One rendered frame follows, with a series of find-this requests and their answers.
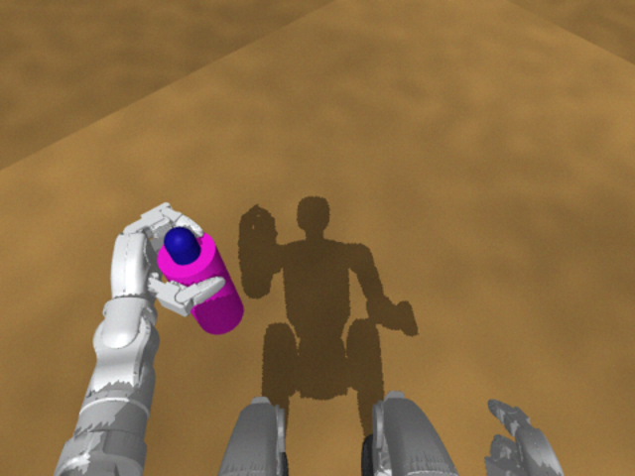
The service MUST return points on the left robot arm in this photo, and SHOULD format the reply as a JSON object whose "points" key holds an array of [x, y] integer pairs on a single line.
{"points": [[108, 439]]}

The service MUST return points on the right robot hand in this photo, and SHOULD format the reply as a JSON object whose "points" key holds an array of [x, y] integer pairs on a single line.
{"points": [[530, 455]]}

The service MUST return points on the bottle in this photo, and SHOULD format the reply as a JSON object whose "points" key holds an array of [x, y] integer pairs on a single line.
{"points": [[189, 260]]}

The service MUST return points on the left robot hand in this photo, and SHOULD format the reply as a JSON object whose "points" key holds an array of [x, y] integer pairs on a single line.
{"points": [[134, 266]]}

